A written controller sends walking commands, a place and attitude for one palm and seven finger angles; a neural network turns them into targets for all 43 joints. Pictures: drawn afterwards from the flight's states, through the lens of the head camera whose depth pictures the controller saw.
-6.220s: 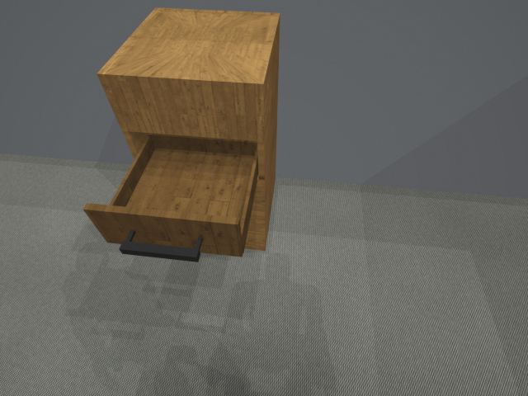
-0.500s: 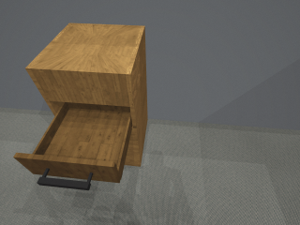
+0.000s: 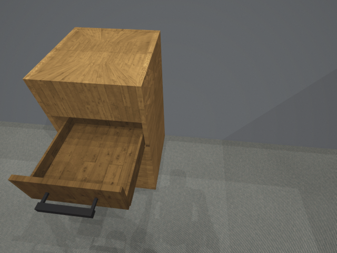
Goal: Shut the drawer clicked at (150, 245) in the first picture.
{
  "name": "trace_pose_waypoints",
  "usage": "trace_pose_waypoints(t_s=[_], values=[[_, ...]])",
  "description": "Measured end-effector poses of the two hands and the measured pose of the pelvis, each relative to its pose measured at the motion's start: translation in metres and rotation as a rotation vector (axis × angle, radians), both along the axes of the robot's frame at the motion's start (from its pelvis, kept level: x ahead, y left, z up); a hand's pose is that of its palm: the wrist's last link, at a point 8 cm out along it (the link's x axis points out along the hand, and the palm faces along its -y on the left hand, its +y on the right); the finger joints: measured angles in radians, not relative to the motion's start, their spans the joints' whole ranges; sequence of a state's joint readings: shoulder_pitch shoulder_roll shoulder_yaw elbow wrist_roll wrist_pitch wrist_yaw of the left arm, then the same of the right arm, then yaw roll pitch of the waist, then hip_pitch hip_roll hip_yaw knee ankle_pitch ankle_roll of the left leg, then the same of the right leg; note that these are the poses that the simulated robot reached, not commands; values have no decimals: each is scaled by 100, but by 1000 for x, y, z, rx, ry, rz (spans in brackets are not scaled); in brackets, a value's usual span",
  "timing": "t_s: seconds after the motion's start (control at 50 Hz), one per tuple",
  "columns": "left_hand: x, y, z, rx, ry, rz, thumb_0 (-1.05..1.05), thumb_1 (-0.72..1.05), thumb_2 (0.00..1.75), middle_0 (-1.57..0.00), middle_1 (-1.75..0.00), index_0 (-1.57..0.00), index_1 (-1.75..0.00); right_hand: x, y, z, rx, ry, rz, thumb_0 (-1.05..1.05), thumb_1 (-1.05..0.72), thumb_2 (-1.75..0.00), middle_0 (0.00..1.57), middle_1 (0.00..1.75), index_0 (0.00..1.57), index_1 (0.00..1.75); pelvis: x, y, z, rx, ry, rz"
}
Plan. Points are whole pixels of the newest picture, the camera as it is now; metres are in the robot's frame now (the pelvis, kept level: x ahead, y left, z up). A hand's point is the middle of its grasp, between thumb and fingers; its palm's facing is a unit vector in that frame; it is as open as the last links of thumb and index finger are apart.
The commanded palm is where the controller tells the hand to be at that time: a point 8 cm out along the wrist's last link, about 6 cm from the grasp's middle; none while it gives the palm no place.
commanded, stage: look again from close up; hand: left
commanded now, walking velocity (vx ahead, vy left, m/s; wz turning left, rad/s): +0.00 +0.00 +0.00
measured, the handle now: (67, 204) +0.30 +0.38 -0.22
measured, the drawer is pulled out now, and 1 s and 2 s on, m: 0.30 0.30 0.30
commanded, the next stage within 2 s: shuffle to correct the standing spot in 0.42 s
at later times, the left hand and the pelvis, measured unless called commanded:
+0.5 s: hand out of the picture -0.03 +0.15 -0.17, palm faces +0.07 -0.98 -0.19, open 7.4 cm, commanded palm none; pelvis +0.00 -0.01 +0.00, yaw +1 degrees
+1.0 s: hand out of the picture -0.03 +0.23 -0.18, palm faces +0.09 -0.96 -0.25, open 7.4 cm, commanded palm none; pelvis +0.00 +0.05 -0.01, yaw -1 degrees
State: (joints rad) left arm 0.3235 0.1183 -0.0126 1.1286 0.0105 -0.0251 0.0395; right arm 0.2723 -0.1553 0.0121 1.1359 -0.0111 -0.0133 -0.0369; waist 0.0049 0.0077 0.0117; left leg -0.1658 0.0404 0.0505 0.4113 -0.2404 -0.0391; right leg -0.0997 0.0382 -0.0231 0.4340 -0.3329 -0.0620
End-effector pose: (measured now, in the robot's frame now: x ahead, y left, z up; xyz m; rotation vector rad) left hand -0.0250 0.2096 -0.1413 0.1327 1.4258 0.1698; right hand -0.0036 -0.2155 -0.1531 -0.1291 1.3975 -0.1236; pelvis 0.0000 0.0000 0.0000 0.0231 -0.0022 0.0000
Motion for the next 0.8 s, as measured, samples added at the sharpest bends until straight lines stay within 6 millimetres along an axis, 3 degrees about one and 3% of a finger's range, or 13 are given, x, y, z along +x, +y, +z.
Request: trace_pose_waypoints(t_s=[0.58,0.8], values=[[-9,-14,-2,-10,18,36,0,91,90,-20,-30,-20,-30,-2,-4,0,3,30,11,1,-91,-90,20,29,20,30,4,-10,0,-4,-6,13],[-11,8,1,18,26,32,0,91,90,-20,-30,-20,-30,1,0,-1,-7,3,-12,0,-91,-90,20,29,20,30,1,5,-1,-5,1,-20]])
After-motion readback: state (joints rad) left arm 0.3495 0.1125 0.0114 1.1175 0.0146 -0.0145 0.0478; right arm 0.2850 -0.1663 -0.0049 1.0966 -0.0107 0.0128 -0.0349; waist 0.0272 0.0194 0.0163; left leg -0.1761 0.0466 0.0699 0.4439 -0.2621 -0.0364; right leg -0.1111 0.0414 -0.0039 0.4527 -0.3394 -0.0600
